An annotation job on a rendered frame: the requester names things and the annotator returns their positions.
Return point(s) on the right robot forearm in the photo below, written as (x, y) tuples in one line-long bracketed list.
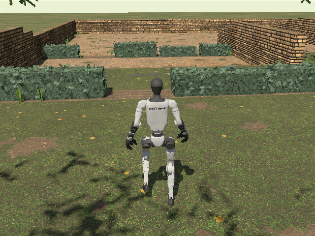
[(182, 128)]

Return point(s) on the right robot hand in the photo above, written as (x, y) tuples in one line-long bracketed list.
[(185, 137)]

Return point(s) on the robot left upper arm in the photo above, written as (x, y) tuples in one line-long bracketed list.
[(138, 114)]

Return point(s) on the left robot hand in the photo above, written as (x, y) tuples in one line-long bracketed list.
[(128, 143)]

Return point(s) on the left robot shin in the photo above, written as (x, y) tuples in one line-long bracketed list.
[(145, 165)]

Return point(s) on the robot head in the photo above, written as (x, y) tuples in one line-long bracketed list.
[(156, 86)]

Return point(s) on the robot right upper arm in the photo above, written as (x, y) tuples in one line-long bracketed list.
[(172, 104)]

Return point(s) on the left robot forearm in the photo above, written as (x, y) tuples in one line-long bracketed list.
[(132, 132)]

